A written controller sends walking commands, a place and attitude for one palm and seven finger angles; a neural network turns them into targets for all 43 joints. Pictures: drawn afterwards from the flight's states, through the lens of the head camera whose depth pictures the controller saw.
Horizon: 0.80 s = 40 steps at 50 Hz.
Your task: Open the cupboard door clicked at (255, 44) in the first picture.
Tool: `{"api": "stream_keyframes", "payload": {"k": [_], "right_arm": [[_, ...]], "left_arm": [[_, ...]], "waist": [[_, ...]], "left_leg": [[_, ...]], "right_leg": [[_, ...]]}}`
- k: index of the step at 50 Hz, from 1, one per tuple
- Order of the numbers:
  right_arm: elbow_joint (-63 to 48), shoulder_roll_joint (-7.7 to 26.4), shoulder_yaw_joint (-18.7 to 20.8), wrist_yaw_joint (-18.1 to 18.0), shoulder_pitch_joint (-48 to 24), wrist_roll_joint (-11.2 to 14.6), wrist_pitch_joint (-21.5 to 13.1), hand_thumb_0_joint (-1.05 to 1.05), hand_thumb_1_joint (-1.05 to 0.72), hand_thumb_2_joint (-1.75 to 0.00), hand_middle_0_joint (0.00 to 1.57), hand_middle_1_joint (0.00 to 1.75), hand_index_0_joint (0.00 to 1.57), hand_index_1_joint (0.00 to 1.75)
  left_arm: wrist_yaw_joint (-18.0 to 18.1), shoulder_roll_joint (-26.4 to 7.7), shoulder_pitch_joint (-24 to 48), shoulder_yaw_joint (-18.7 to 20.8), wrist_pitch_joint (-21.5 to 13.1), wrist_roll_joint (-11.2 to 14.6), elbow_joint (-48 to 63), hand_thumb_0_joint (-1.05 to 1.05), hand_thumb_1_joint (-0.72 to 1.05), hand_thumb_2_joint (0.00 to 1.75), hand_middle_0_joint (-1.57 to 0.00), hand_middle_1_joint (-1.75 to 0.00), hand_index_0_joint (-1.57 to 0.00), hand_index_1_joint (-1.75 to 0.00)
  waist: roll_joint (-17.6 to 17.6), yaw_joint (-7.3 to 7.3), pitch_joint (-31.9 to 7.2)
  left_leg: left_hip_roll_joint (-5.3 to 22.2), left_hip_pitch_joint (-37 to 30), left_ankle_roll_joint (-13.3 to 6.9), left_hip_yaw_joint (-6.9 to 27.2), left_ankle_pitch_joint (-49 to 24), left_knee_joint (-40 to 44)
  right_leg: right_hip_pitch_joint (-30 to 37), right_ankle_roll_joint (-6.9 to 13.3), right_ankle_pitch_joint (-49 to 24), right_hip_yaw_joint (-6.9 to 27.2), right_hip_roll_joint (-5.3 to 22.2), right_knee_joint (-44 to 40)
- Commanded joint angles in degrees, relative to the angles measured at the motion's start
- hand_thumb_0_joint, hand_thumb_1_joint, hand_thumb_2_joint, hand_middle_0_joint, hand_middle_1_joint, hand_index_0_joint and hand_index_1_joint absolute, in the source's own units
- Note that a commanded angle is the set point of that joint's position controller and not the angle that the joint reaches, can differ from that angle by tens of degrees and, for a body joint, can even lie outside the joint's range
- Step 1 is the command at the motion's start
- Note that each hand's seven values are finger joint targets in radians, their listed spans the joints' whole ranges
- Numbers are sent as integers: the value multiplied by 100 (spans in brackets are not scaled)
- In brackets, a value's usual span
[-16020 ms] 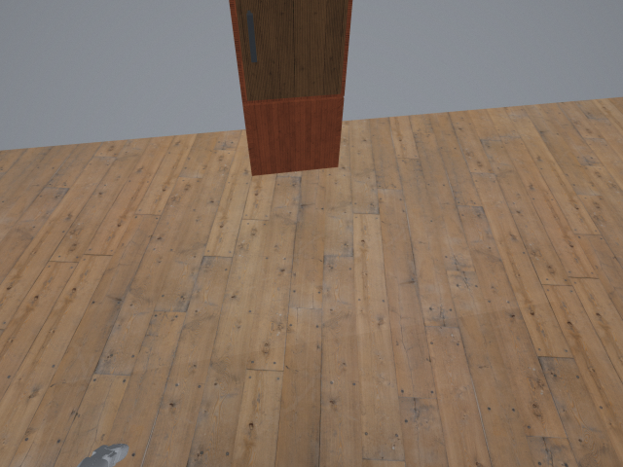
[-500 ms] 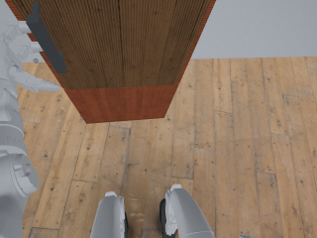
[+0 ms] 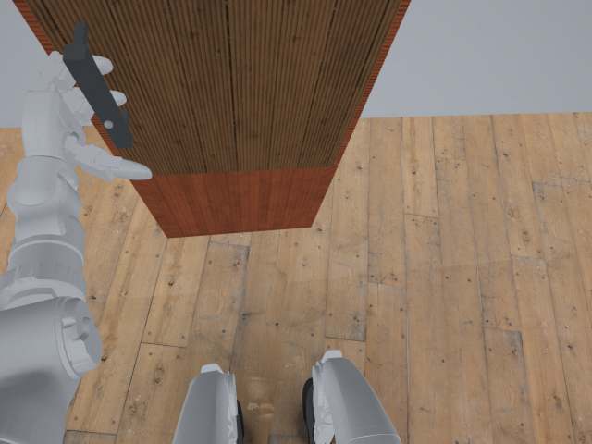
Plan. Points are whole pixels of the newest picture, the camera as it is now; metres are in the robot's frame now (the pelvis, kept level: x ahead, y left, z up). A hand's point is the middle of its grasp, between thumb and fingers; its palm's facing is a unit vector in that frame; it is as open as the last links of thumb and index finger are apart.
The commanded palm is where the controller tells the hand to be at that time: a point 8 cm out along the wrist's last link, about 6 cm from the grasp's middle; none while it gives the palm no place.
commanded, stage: slide the fingers in behind the handle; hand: left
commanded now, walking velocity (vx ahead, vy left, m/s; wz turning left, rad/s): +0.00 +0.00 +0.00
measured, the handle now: (104, 92) +0.56 +0.21 +0.04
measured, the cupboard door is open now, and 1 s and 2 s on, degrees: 0 0 19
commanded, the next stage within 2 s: close the thumb around the handle in 0.52 s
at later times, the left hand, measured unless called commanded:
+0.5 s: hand (119, 126) +0.51 +0.19 +0.04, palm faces +0.03 -1.00 -0.03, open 14.0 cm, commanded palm +0.49 +0.22 +0.04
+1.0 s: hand (122, 123) +0.51 +0.19 +0.04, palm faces +0.04 -1.00 -0.04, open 10.0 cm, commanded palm +0.49 +0.22 +0.04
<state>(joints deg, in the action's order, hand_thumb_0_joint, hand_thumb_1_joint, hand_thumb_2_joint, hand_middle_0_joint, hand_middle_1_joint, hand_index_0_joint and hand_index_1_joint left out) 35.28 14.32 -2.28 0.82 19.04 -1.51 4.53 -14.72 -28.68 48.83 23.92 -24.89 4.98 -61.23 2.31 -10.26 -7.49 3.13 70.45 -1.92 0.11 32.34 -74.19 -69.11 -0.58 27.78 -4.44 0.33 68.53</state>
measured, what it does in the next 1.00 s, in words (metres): stands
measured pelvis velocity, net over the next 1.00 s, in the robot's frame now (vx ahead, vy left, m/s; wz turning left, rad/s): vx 0.00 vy -0.01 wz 0.01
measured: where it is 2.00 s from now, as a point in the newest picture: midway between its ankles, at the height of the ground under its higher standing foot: outside the picture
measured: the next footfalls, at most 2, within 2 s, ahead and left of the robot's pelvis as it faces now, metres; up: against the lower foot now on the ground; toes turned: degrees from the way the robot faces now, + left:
none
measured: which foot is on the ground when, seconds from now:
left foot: down 0.00-1.00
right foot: down 0.00-1.00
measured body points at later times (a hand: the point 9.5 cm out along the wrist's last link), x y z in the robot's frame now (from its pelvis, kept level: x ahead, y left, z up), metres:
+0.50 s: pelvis +0.00 -0.01 +0.00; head +0.17 +0.02 +0.41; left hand +0.50 +0.24 +0.04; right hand +0.02 -0.27 -0.12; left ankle +0.01 +0.09 -0.62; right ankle +0.04 -0.13 -0.62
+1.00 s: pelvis +0.00 -0.01 +0.00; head +0.17 +0.01 +0.42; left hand +0.50 +0.24 +0.04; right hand +0.03 -0.27 -0.12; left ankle +0.01 +0.09 -0.62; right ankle +0.04 -0.13 -0.62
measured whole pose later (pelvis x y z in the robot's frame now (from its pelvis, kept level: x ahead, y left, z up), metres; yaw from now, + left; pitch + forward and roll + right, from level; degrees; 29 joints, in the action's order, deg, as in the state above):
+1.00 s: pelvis +0.00 -0.01 +0.00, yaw +0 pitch +28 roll -4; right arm 35.5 14.6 -2.0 0.7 18.5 -1.8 4.7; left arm -12.0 -27.6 49.6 23.3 -27.2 4.2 -63.9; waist 2.3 -10.2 -7.4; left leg 3.1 70.0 -1.3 0.0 32.3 -73.9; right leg -69.3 0.1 28.3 -4.2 0.3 69.3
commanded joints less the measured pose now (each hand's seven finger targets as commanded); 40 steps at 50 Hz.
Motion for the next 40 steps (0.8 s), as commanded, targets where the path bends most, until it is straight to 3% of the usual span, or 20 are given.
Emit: {"api": "stream_keyframes", "payload": {"k": [1,4,9,11,12,13,16,18,22,25,28,30,31,34,37,40], "right_arm": [[-207,1097,402,-38,1019,-29,-65,0,-90,-90,20,30,20,30],[-198,1091,391,-31,1016,-37,-64,0,-90,-90,20,30,20,30],[-257,1093,364,-38,978,-62,-52,0,-90,-90,20,30,20,30],[-271,1048,359,-22,949,-66,-52,0,-90,-90,20,30,20,30],[-271,1068,368,-27,954,-66,-44,0,-90,-90,20,30,20,30],[-286,1057,365,-20,918,-47,-46,0,-90,-90,20,30,20,30],[-253,1094,363,-59,923,-23,-40,0,-90,-90,20,30,20,30],[-252,1114,351,-88,923,-9,-46,0,-90,-90,20,30,20,30],[-214,1093,370,-94,925,-27,-82,0,-90,-90,20,30,20,30],[-180,1111,379,-90,968,-42,-90,0,-90,-90,20,30,20,30],[-181,1098,379,-87,971,-42,-76,0,-90,-90,20,30,20,30],[-207,1106,378,-73,981,-39,-59,0,-90,-90,20,30,20,30],[-206,1094,373,-66,961,-39,-52,0,-90,-90,20,30,20,30],[-235,1076,399,-49,973,-41,-49,0,-90,-90,20,30,20,30],[-202,1081,381,-48,960,-34,-46,0,-90,-90,20,30,20,30],[-188,1078,394,-53,966,-39,-58,0,-90,-90,20,30,20,30]], "left_arm": [[93,-1034,2174,-28,-450,80,1175,0,-50,30,-30,-120,-30,-120],[228,-969,2252,-32,-450,49,981,0,-50,30,-30,-120,-30,-120],[400,-1368,2334,243,-597,-92,969,0,-50,30,-30,-120,-30,-120],[353,-1185,2384,66,-641,-117,1039,0,-50,30,-30,-120,-30,-120],[330,-1329,2337,186,-675,-104,1097,0,-50,30,-30,-120,-30,-120],[282,-1172,2261,71,-658,-73,1019,0,-50,30,-30,-120,-30,-120],[161,-1218,2352,114,-587,30,837,0,-50,30,-30,-120,-30,-120],[118,-1382,2386,221,-531,50,792,0,-50,30,-30,-120,-30,-120],[102,-1193,2646,25,-600,37,1050,0,-50,30,-30,-120,-30,-120],[144,-1243,2615,82,-626,45,1066,0,-50,30,-30,-120,-30,-120],[196,-1184,2527,61,-568,17,966,0,-50,30,-30,-120,-30,-120],[235,-1262,2372,142,-553,-17,898,0,-50,30,-30,-120,-30,-120],[242,-1152,2427,20,-551,-24,994,0,-50,30,-30,-120,-30,-120],[257,-1075,2373,-37,-593,-30,1176,0,-33,37,-31,-122,-31,-122],[277,-1049,2403,-48,-571,-12,1016,0,-16,44,-32,-124,-32,-124],[275,-990,2377,-80,-616,-19,981,0,0,52,-34,-125,-34,-125]], "waist": [[880,-90,-3157],[695,-127,-2888],[711,-46,-3047],[785,-77,-3138],[742,-27,-3193],[745,-52,-3162],[516,-147,-3023],[475,-126,-2989],[837,-128,-3233],[852,-124,-3357],[757,-124,-3247],[799,-57,-3231],[800,-97,-3246],[853,-65,-3351],[648,-114,-3076],[696,-118,-3151]], "left_leg": [[-85,-2934,156,515,-3008,861],[-108,-2655,119,494,-2677,884],[-156,-2428,95,415,-2561,842],[-163,-2451,90,373,-2612,812],[-151,-2469,97,381,-2649,816],[-170,-2430,89,352,-2568,819],[-162,-2217,55,349,-2345,802],[-174,-2042,34,329,-2192,806],[-150,-2498,81,416,-2468,784],[-147,-2584,85,432,-2588,748],[-149,-2480,81,419,-2589,754],[-150,-2515,93,408,-2639,779],[-147,-2543,88,410,-2638,793],[-146,-2685,97,415,-2762,802],[-151,-2446,79,389,-2478,844],[-162,-2516,80,378,-2520,834]], "right_leg": [[1086,181,-1663,62,-259,-618],[1081,184,-1532,64,-252,-619],[1321,188,-1603,153,-237,-558],[1420,173,-1722,185,-237,-571],[1490,183,-1754,188,-241,-564],[1496,175,-1728,199,-245,-590],[1503,151,-1642,212,-245,-620],[1594,145,-1589,250,-237,-640],[1296,171,-1580,193,-230,-576],[1283,169,-1636,183,-239,-553],[1317,162,-1663,174,-231,-554],[1321,173,-1684,173,-234,-555],[1323,163,-1690,174,-230,-571],[1358,183,-1775,170,-237,-561],[1399,160,-1634,175,-243,-635],[1389,164,-1677,192,-240,-642]]}}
